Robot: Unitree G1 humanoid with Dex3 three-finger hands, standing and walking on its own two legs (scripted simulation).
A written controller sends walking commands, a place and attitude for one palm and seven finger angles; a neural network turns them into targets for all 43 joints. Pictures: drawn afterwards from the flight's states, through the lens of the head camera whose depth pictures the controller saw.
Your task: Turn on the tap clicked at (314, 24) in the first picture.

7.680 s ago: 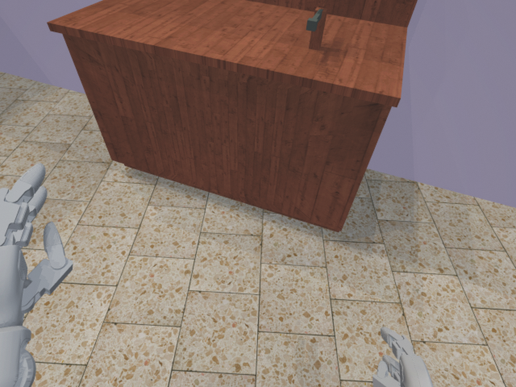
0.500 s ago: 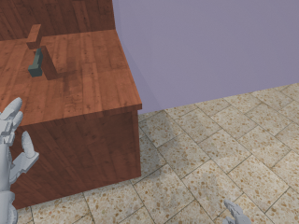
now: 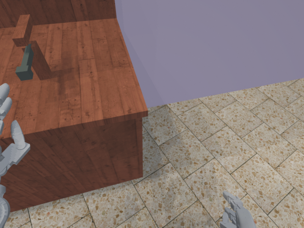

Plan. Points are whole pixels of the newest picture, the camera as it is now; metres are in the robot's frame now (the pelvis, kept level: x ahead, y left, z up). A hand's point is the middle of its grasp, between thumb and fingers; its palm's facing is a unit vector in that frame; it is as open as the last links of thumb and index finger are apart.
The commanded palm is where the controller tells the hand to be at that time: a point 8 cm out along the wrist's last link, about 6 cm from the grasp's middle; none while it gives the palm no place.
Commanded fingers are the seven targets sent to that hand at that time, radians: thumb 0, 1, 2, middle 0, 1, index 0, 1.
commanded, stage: shuffle to correct the standing spot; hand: left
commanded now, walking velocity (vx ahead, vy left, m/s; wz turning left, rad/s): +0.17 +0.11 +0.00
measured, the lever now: (24, 73) +0.45 +0.38 +0.14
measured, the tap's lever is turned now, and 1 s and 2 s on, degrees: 0 0 0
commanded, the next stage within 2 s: come to a stop and stand still in 0.52 s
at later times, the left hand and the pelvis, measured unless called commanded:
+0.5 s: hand (27, 118) +0.28 +0.28 +0.17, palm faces +0.41 -0.83 -0.39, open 7.4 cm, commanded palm +0.22 +0.32 +0.18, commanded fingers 0.00 0.90 0.90 -0.20 -0.30 -0.20 -0.30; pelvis +0.07 +0.04 -0.02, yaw +3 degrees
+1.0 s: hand (33, 88) +0.37 +0.30 +0.17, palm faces +0.32 -0.83 -0.46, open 7.4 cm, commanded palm +0.32 +0.35 +0.18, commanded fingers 0.00 0.90 0.90 -0.20 -0.30 -0.20 -0.30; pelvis +0.14 +0.08 +0.00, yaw -3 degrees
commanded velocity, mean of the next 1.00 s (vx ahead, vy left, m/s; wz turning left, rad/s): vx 0.05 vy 0.03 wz -0.05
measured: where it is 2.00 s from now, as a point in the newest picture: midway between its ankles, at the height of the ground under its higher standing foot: outside the picture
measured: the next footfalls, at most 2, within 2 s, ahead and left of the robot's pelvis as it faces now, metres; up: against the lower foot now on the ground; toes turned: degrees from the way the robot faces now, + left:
left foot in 0.62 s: +0.12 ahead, +0.18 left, +0.00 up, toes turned -1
right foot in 0.80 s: +0.15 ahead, +0.01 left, +0.00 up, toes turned -6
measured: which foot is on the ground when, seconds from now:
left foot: down 0.00-0.40, up 0.42-0.60, down 0.62-1.00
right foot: down 0.00-0.62, up 0.64-0.78, down 0.80-1.00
